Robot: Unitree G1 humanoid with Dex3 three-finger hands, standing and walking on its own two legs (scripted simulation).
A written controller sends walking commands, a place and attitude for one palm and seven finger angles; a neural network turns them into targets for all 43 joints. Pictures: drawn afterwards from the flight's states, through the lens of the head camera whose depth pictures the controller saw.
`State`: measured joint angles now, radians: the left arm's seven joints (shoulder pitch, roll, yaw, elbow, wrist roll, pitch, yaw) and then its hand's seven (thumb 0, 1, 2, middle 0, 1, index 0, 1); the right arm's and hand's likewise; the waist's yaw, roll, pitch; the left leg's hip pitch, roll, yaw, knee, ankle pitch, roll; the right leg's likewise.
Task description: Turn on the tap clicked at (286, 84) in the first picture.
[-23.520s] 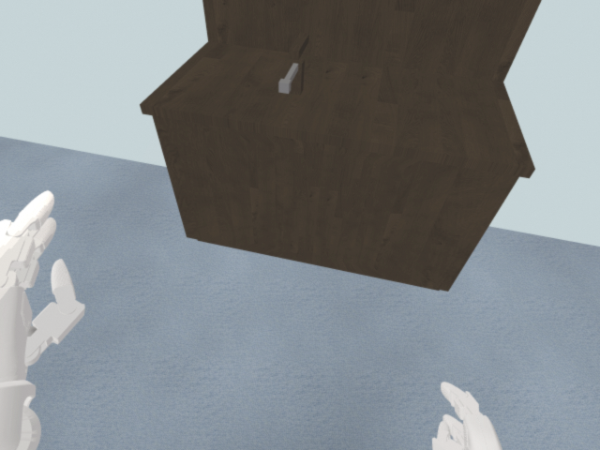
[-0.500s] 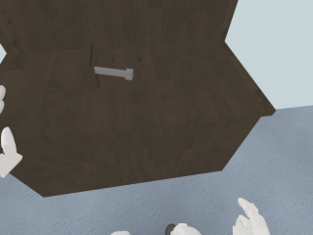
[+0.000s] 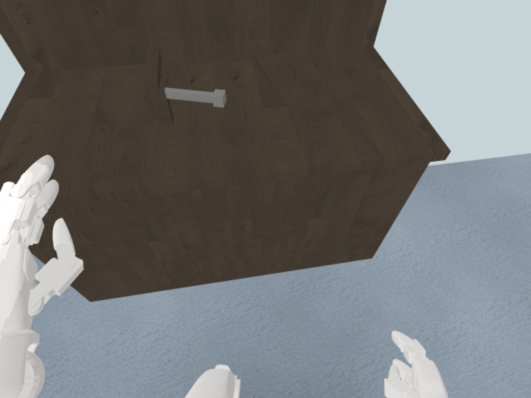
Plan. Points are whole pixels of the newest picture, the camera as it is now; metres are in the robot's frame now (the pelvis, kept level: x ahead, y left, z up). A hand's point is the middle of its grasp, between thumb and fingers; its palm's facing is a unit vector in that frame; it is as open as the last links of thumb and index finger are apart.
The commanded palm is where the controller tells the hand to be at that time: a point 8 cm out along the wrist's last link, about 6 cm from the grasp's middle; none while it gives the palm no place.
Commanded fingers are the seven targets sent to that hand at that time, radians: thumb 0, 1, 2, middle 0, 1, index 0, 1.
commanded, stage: stop stepping back and stand still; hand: left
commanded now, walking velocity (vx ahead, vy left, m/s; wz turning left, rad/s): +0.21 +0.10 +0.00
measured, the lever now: (219, 98) +0.70 +0.18 +0.03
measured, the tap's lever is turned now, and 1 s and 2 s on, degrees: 72 72 72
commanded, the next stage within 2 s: stand and check the lever's angle in 0.68 s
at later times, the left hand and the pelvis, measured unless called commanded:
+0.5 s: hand (39, 321) +0.16 +0.23 +0.16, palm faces +0.39 -0.84 -0.37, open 7.4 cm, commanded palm +0.11 +0.27 +0.18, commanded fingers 0.00 0.90 0.90 -0.20 -0.30 -0.20 -0.30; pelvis -0.05 -0.01 +0.00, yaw +0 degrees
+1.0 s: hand (33, 309) +0.17 +0.25 +0.16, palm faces +0.37 -0.85 -0.37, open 7.4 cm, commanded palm +0.11 +0.29 +0.18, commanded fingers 0.00 0.90 0.90 -0.20 -0.30 -0.20 -0.30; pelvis -0.05 +0.01 +0.01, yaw -1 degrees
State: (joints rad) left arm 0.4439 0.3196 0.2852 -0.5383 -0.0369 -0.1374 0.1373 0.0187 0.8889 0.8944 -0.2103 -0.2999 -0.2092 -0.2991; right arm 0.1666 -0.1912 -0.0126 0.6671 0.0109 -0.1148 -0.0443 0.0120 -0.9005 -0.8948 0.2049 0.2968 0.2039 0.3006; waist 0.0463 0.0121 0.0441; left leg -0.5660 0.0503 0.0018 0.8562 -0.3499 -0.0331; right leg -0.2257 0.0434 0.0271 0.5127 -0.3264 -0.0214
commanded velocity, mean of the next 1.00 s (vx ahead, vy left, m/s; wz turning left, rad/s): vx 0.07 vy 0.01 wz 0.00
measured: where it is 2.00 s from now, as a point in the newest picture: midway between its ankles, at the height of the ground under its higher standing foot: outside the picture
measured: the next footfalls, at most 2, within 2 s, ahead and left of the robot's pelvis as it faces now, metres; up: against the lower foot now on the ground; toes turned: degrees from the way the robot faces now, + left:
left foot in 0.14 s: +0.00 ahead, +0.12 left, +0.00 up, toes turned +0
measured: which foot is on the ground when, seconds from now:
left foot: up 0.00-0.12, down 0.14-1.00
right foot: down 0.00-1.00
